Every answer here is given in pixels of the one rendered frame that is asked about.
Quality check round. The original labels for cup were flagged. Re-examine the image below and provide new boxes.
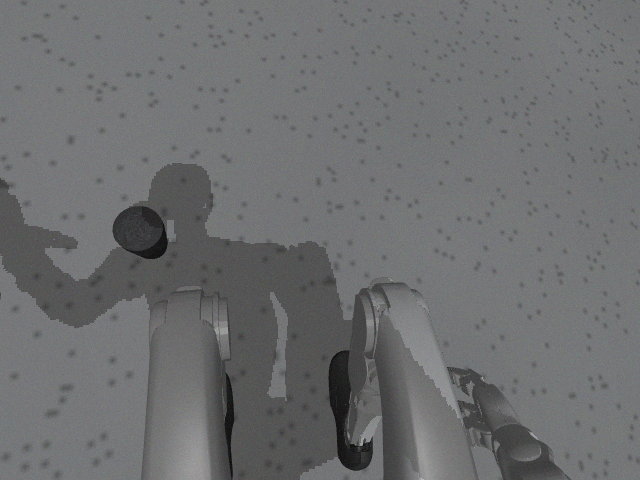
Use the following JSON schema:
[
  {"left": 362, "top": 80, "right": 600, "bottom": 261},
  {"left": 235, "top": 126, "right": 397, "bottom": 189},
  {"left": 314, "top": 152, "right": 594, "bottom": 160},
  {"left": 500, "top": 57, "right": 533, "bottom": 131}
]
[{"left": 113, "top": 206, "right": 168, "bottom": 259}]

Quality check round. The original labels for right robot arm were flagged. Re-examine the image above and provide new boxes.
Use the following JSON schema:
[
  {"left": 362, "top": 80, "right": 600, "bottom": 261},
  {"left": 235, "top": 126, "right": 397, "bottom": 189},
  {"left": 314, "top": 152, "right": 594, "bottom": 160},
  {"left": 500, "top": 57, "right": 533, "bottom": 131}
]
[{"left": 491, "top": 424, "right": 571, "bottom": 480}]

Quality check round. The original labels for right robot hand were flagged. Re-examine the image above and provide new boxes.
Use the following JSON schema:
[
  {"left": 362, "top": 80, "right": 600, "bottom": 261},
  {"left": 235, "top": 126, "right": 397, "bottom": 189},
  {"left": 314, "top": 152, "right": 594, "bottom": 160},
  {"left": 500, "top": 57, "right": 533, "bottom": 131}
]
[{"left": 447, "top": 367, "right": 522, "bottom": 452}]

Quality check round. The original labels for right robot foot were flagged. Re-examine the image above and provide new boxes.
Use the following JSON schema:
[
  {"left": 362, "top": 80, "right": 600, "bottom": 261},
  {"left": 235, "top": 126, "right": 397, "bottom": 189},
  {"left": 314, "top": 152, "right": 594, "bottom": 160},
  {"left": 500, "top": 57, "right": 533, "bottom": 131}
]
[{"left": 329, "top": 351, "right": 373, "bottom": 471}]

